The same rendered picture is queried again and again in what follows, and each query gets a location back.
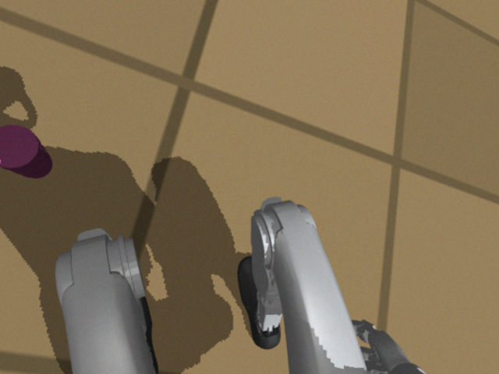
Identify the right robot hand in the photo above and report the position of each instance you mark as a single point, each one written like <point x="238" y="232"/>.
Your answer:
<point x="384" y="353"/>

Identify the cup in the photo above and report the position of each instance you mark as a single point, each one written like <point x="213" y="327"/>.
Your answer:
<point x="22" y="152"/>

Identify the right robot foot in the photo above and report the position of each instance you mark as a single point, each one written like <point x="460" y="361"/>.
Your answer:
<point x="248" y="291"/>

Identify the left robot foot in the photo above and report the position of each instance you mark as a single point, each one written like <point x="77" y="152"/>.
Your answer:
<point x="147" y="317"/>

